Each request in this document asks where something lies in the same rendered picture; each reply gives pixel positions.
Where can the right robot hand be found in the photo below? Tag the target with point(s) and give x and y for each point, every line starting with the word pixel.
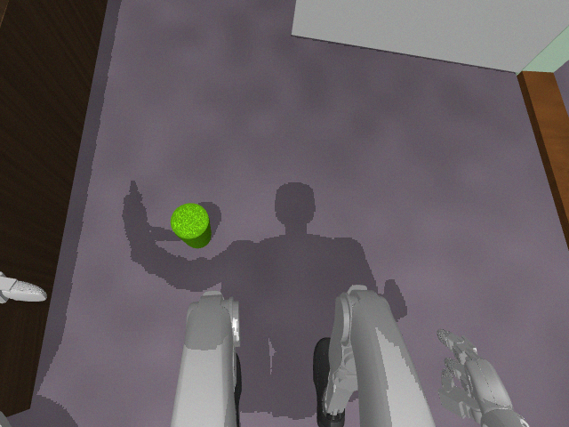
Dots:
pixel 478 379

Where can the right robot foot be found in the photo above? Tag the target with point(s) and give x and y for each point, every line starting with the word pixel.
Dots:
pixel 321 369

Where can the left robot hand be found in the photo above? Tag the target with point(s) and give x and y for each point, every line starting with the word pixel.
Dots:
pixel 19 290

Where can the right robot arm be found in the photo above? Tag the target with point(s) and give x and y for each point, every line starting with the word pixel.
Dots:
pixel 503 418

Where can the cup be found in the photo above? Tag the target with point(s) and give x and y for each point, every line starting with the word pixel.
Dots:
pixel 191 223

